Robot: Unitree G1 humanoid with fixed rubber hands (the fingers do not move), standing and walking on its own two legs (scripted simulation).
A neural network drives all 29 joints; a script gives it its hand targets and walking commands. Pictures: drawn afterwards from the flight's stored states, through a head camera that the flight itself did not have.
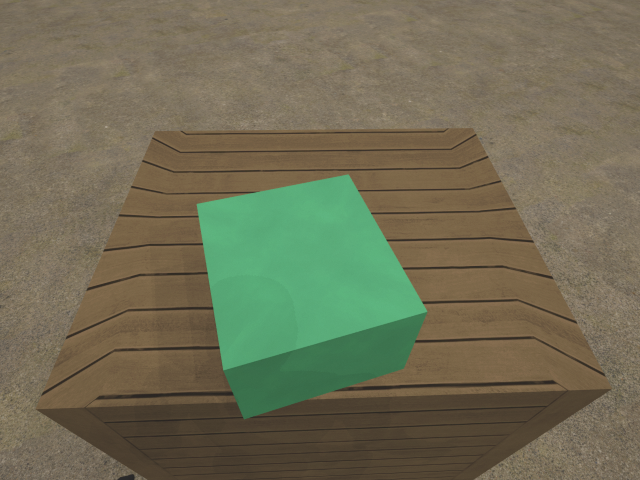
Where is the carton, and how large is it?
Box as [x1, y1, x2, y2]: [197, 174, 427, 418]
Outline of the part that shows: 348,174 197,204 223,370 244,418 403,368 427,311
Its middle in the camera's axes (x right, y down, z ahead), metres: -0.03 +0.06 +0.59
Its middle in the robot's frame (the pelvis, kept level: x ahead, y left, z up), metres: +0.39 +0.07 -0.02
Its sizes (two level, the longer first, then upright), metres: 0.275 0.247 0.166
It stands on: a pedestal, 0.67 m high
